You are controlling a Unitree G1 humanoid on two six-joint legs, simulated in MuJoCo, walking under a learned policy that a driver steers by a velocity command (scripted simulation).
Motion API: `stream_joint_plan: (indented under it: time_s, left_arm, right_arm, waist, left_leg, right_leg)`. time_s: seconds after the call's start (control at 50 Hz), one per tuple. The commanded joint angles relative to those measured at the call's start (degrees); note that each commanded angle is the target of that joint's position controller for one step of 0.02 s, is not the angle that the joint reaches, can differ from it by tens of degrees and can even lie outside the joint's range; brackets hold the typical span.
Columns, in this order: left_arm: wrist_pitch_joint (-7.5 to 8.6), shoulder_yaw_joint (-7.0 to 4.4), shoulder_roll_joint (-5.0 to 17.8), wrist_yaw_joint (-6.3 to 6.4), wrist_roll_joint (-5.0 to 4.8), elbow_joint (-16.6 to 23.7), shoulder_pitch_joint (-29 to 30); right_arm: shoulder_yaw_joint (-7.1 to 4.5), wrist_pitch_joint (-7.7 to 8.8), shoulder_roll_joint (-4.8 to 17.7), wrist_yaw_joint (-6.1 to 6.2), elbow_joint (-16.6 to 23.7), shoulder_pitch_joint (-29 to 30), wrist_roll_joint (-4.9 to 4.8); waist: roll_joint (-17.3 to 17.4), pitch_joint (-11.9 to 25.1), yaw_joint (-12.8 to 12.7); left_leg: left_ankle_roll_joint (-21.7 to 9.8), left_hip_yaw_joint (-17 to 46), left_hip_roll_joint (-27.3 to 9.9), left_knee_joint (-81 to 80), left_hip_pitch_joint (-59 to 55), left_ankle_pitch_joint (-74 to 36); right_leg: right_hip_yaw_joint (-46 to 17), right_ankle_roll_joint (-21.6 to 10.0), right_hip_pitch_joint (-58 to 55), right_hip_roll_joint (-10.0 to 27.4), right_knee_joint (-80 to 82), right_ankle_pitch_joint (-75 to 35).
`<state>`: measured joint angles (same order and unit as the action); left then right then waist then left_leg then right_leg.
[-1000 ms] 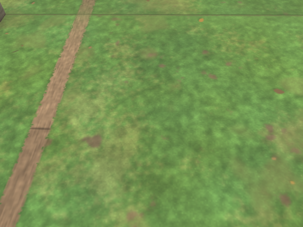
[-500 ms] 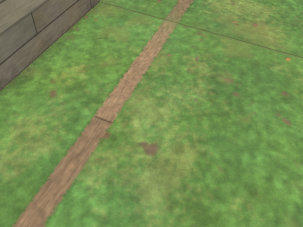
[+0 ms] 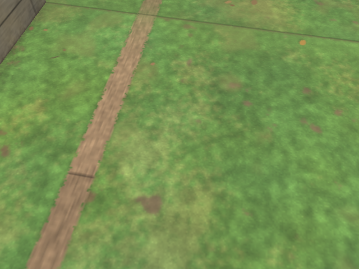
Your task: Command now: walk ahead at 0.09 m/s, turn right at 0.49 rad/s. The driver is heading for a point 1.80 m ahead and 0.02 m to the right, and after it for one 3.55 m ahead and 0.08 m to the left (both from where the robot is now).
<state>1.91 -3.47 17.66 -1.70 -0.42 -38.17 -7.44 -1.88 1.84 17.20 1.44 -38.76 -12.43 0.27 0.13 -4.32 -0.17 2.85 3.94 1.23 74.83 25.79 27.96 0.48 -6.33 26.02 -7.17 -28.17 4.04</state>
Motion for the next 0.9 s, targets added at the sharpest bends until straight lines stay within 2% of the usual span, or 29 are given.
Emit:
stream_joint_plan:
  time_s: [0.02, 0.04, 0.08, 0.12, 0.18, 0.24, 0.28, 0.3, 0.32, 0.34, 0.36, 0.38, 0.4, 0.42, 0.46, 0.52, 0.56, 0.58, 0.6, 0.62, 0.64, 0.66, 0.68, 0.7, 0.72, 0.76, 0.82, 0.9]
  left_arm:
    - [-0.40, -2.15, 7.16, 0.93, 0.35, 4.83, 1.70]
    - [-0.42, -2.41, 7.60, 1.09, 0.59, 4.62, 1.67]
    - [-0.72, -3.00, 8.82, 1.66, 0.61, 4.12, 0.43]
    - [-1.77, -3.32, 9.35, 2.35, -0.06, 4.30, 0.94]
    - [-3.22, -3.30, 9.14, 2.99, -0.35, 4.73, 1.64]
    - [-3.98, -3.23, 8.62, 2.92, -0.29, 4.94, 0.99]
    - [-4.47, -2.75, 7.21, 3.03, -0.86, 5.06, 1.00]
    - [-4.51, -1.93, 4.40, 3.00, -0.63, 5.08, -1.43]
    - [-3.82, -1.66, 2.97, 2.80, -0.54, 7.17, -1.53]
    - [-2.90, -2.97, 7.78, 2.65, 0.45, 6.24, -2.60]
    - [-3.01, -3.82, 9.68, 2.59, -0.31, 4.49, -3.54]
    - [-3.69, -3.80, 8.70, 2.94, -0.46, 2.81, -4.72]
    - [-4.29, -3.47, 7.41, 3.30, -0.20, 2.33, -4.88]
    - [-4.68, -2.86, 5.50, 3.32, -0.25, 2.31, -4.59]
    - [-4.76, -1.87, 3.18, 3.28, -0.52, 3.25, -2.35]
    - [-4.57, -0.52, 0.66, 2.77, -0.27, 4.15, 0.07]
    - [-4.50, -0.63, 1.55, 2.33, -0.54, 3.94, 0.20]
    - [-4.44, -0.80, 1.90, 2.16, -0.58, 3.29, -0.87]
    - [-4.31, -0.80, 1.65, 1.97, -0.44, 2.18, -2.79]
    - [-4.22, -0.79, 2.03, 1.88, 0.00, 1.66, -3.41]
    - [-4.19, -0.99, 4.36, 2.16, 0.61, 2.10, -3.95]
    - [-4.41, -1.74, 8.77, 2.75, 1.36, 2.35, -4.06]
    - [-4.14, -0.66, 4.61, 2.25, 1.70, 1.41, -0.95]
    - [-3.62, 0.15, 1.28, 1.86, 1.90, 2.49, 1.61]
    - [-3.16, 0.25, 0.74, 1.88, 2.19, 1.58, 0.75]
    - [-2.28, 0.06, 2.37, 1.88, 1.56, 0.80, -0.42]
    - [-2.00, 0.49, 1.33, 2.25, 1.27, -0.36, -1.89]
    - [-2.01, 0.60, 1.02, 2.43, 1.19, -1.35, -2.20]
  right_arm:
    - [-2.07, -0.91, 6.82, 0.60, 3.90, -4.92, 0.50]
    - [-1.64, -0.96, 5.39, 0.94, 3.65, -5.72, 0.77]
    - [-1.25, -0.91, 4.42, 1.65, 3.61, -5.30, 1.12]
    - [-1.30, -1.16, 4.55, 1.79, 3.75, -4.20, 0.78]
    - [-1.52, -1.16, 4.56, 1.35, 4.88, -0.84, 0.20]
    - [-1.99, -0.02, 4.81, 0.53, 5.40, 0.00, -0.22]
    - [-2.78, 0.80, 5.22, 0.11, 4.55, -2.96, -0.27]
    - [-3.86, 0.77, 9.23, 0.40, 4.86, -4.09, 0.69]
    - [-5.12, -0.10, 14.30, 0.43, 4.79, -1.72, 2.86]
    - [-4.48, 0.06, 11.04, 0.39, 6.22, -0.82, 3.65]
    - [-3.61, 0.05, 8.12, 0.61, 6.92, 1.00, 3.02]
    - [-3.25, -0.08, 6.62, 0.61, 6.97, 2.84, 1.83]
    - [-2.97, -0.19, 5.83, 0.66, 6.78, 3.52, 0.75]
    - [-2.65, -0.41, 5.41, 0.72, 6.50, 3.35, 0.40]
    - [-2.59, -0.94, 5.06, 0.76, 5.74, 2.27, 0.67]
    - [-2.81, -1.57, 5.34, 0.76, 4.83, 1.65, 0.49]
    - [-3.22, -1.92, 6.58, 0.50, 3.96, 0.15, 0.03]
    - [-3.23, -2.06, 6.76, 0.39, 3.70, 0.25, -0.35]
    - [-3.02, -2.15, 6.35, 0.29, 3.45, 0.71, -0.86]
    - [-2.76, -1.88, 5.61, 0.18, 2.46, -1.42, -1.26]
    - [-2.39, -1.20, 4.87, -0.10, 1.99, -3.28, -0.59]
    - [-1.49, -0.17, 2.34, -0.83, 2.78, -4.52, 1.53]
    - [-1.00, 0.13, 0.96, -0.65, 3.33, -1.89, 1.90]
    - [-1.45, 0.10, 3.11, -0.51, 2.82, 0.91, 1.89]
    - [-1.59, 0.01, 3.10, -0.47, 2.59, 2.37, 1.75]
    - [-1.96, -0.61, 3.62, -0.11, 1.86, 1.25, 1.35]
    - [-1.90, -0.53, 2.72, -0.01, 0.46, 0.00, 0.95]
    - [-2.07, -0.53, 2.43, 0.12, -1.27, -0.76, 0.83]
  waist:
    - [-1.49, 7.03, 2.77]
    - [-2.80, 7.56, 3.02]
    - [-3.51, 10.98, 2.22]
    - [-4.39, 13.57, 1.57]
    - [-7.31, 12.51, 0.21]
    - [-9.61, 11.99, -0.57]
    - [-9.55, 11.66, 1.61]
    - [-2.66, 12.46, 0.71]
    - [16.76, 8.46, -2.30]
    - [15.83, 10.03, -0.95]
    - [10.13, 9.55, -1.19]
    - [6.77, 8.56, -1.88]
    - [6.42, 8.10, -1.57]
    - [6.48, 7.74, -1.26]
    - [8.23, 8.04, -0.26]
    - [11.85, 9.99, 1.15]
    - [13.50, 9.84, 2.17]
    - [13.16, 9.53, 1.67]
    - [12.29, 8.95, 0.42]
    - [10.67, 8.17, 0.28]
    - [6.82, 9.50, 1.08]
    - [-5.84, 11.80, 3.66]
    - [-12.13, 10.53, 3.44]
    - [-8.33, 7.84, 2.39]
    - [-7.35, 7.50, 1.52]
    - [-5.81, 4.73, 1.33]
    - [-4.37, 3.54, 1.30]
    - [-2.31, 3.37, 1.15]
  left_leg:
    - [1.00, 1.37, -3.36, -7.09, 4.04, -2.94]
    - [1.63, 0.33, -3.01, -11.10, 2.50, -3.04]
    - [2.87, 0.13, -2.36, -16.43, 1.60, -5.02]
    - [3.37, 0.66, -2.07, -20.60, 0.43, -9.32]
    - [3.10, 1.04, -1.16, -27.05, -0.77, -12.10]
    - [1.77, 0.93, -0.07, -35.80, -3.04, -11.06]
    - [-0.39, 0.33, -0.50, -49.76, -10.52, -17.12]
    - [-4.08, 8.60, -10.76, -54.40, -16.35, -17.69]
    - [-13.33, 24.23, -21.97, -58.06, -16.24, -26.71]
    - [-18.69, 29.24, -25.58, -58.24, -14.36, -29.90]
    - [-17.49, 23.21, -22.62, -56.39, -13.37, -31.00]
    - [-14.70, 16.91, -18.31, -54.85, -13.39, -31.40]
    - [-13.39, 13.72, -16.29, -53.93, -14.34, -32.83]
    - [-13.20, 10.95, -15.01, -53.66, -14.16, -35.82]
    - [-13.34, 7.20, -13.07, -53.52, -15.78, -37.69]
    - [-13.90, 5.74, -13.04, -52.62, -17.46, -37.10]
    - [-14.78, 7.16, -13.97, -52.36, -17.68, -36.21]
    - [-14.57, 7.39, -13.91, -51.66, -17.24, -35.49]
    - [-13.59, 6.92, -13.30, -50.73, -15.74, -34.83]
    - [-11.36, 6.44, -12.29, -50.37, -13.60, -32.77]
    - [-7.71, 5.16, -10.87, -48.62, -9.64, -27.50]
    - [-3.83, -0.47, -5.74, -42.81, -5.04, -16.82]
    - [-1.15, -2.30, -4.61, -46.89, -9.29, -9.81]
    - [-0.06, -2.34, -4.60, -47.12, -11.99, -14.32]
    - [0.12, -2.90, -4.18, -47.37, -12.91, -17.54]
    - [-0.14, -2.73, -4.23, -47.67, -13.50, -19.57]
    - [-0.54, -2.63, -4.27, -48.42, -14.11, -20.23]
    - [-0.33, -2.70, -4.28, -48.80, -14.69, -20.81]
  right_leg:
    - [-20.69, -10.97, -5.11, 15.25, 13.15, -4.60]
    - [-18.63, -10.68, -3.42, 14.20, 12.42, -9.81]
    - [-17.71, -10.32, -4.66, 13.85, 10.08, -16.30]
    - [-18.15, -8.52, -5.25, 12.85, 9.12, -8.46]
    - [-21.07, -6.25, -4.34, 11.58, 9.25, 7.22]
    - [-25.22, -5.04, -7.18, 12.06, 6.40, 7.59]
    - [-25.70, -2.05, -6.66, 10.02, 1.69, 6.33]
    - [-21.44, 1.39, -2.03, 6.34, -6.78, 16.58]
    - [-8.63, 4.93, 9.85, -2.80, -17.83, 29.21]
    - [-9.74, 7.29, 10.04, 0.70, -32.47, 31.89]
    - [-10.23, 8.09, 9.51, 1.27, -38.50, 28.43]
    - [-9.36, 9.31, 9.17, 1.70, -40.95, 25.52]
    - [-8.98, 10.24, 9.96, 1.84, -42.91, 22.99]
    - [-8.42, 10.98, 9.24, 1.87, -42.64, 21.78]
    - [-5.89, 11.87, 7.07, 2.39, -36.13, 20.40]
    - [-3.17, 11.81, -1.03, 5.38, -20.76, 22.63]
    - [-1.14, 11.20, -5.26, 5.63, -12.58, 21.61]
    - [-0.44, 10.51, -7.75, 5.53, -6.83, 17.94]
    - [0.48, 9.31, -11.83, 5.19, 1.89, 11.11]
    - [-0.50, 7.66, -15.99, 5.44, 8.81, 4.86]
    - [-5.75, 5.59, -22.05, 9.66, 8.44, -1.26]
    - [-13.83, 1.88, -25.95, 18.02, 4.82, -14.86]
    - [-14.91, -2.87, -15.56, 19.73, 6.01, -6.00]
    - [-12.66, -1.12, -13.25, 15.95, 6.81, 2.29]
    - [-11.10, 1.16, -12.71, 13.81, 6.62, 6.53]
    - [-10.14, 2.89, -10.81, 12.49, 6.70, 7.68]
    - [-9.18, 3.46, -10.14, 11.58, 6.11, 7.96]
    - [-8.73, 3.50, -10.40, 10.97, 5.75, 7.74]
